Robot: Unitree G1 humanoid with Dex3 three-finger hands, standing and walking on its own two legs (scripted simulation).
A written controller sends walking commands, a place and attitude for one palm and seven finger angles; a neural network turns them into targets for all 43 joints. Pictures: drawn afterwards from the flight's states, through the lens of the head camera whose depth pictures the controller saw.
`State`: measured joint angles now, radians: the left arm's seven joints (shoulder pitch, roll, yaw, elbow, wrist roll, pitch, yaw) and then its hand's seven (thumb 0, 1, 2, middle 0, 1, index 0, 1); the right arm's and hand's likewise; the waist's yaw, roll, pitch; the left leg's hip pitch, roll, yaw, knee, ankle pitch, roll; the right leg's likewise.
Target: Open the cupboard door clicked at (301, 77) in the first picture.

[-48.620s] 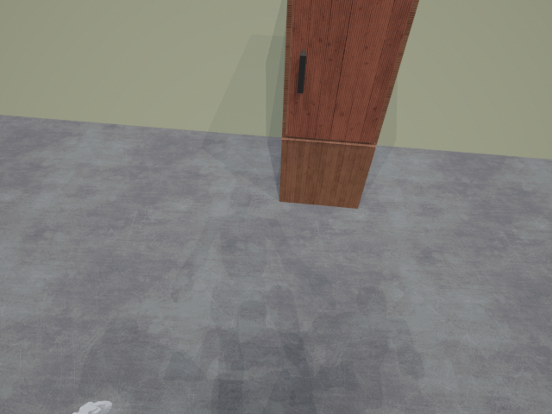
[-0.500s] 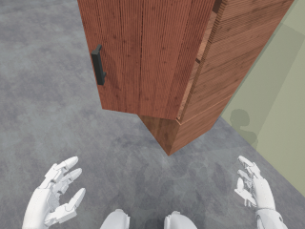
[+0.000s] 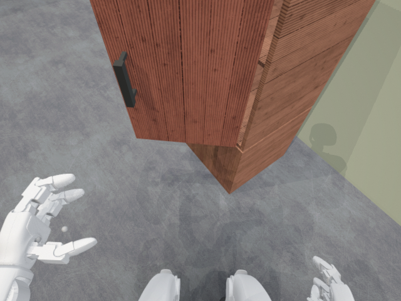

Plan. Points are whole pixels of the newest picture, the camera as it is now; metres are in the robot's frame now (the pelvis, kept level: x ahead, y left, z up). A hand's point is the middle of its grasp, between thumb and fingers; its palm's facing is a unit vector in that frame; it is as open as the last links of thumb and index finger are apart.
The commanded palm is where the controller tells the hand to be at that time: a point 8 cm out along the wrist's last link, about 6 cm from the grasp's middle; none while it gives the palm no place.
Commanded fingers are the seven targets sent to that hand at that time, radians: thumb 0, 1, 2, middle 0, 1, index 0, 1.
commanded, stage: raise the hand with hooked fingers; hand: left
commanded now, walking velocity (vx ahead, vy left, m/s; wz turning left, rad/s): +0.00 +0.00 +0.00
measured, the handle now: (127, 80) +0.61 +0.22 +0.04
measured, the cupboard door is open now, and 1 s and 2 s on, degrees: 48 48 48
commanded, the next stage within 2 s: move the hooked fingers beside the handle in 1.12 s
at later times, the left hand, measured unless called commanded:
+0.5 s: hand (40, 214) +0.26 +0.30 +0.04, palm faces -0.04 -1.00 -0.06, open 13.9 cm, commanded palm +0.25 +0.35 +0.05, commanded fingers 0.00 -0.50 0.30 -0.30 -1.20 -0.30 -1.20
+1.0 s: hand (47, 200) +0.28 +0.29 +0.05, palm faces -0.03 -1.00 -0.05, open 13.9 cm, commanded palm +0.26 +0.34 +0.05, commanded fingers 0.00 -0.50 0.30 -0.30 -1.20 -0.30 -1.20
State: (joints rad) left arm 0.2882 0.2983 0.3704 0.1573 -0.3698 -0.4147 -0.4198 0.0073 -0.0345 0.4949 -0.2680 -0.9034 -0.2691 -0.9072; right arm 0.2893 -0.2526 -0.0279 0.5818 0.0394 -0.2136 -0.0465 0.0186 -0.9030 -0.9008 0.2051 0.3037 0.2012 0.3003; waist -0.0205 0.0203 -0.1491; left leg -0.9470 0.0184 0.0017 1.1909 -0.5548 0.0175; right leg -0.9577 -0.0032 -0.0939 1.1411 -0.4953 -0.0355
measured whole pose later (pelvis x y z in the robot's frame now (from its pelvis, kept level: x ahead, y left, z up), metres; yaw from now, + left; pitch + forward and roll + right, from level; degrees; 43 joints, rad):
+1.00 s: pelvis +0.00 +0.02 +0.00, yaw +0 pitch +18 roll -3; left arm 0.02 0.42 0.45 0.39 -0.38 -0.37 -0.56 -0.01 -0.49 0.30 -0.30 -1.20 -0.30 -1.20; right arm 0.27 -0.29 0.02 0.52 0.04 -0.19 -0.04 0.02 -0.90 -0.90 0.20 0.30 0.20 0.30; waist -0.03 0.01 -0.13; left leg -0.95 0.01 0.00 1.19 -0.55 0.04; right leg -0.95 0.00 -0.10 1.11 -0.47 -0.01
